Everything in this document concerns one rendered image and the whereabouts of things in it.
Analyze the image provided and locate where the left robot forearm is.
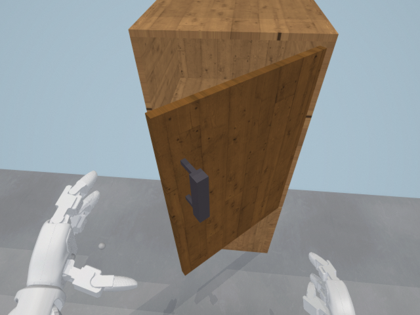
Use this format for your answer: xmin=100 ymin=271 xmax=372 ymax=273
xmin=8 ymin=285 xmax=66 ymax=315

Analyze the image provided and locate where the left robot hand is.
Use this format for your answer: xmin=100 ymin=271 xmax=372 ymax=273
xmin=26 ymin=171 xmax=138 ymax=298

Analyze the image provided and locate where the handle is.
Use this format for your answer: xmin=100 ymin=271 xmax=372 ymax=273
xmin=180 ymin=158 xmax=210 ymax=222

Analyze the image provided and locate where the cupboard door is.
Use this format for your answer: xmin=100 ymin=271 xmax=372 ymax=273
xmin=145 ymin=46 xmax=327 ymax=275

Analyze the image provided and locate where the right robot hand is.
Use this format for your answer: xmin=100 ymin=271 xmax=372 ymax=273
xmin=303 ymin=252 xmax=355 ymax=315

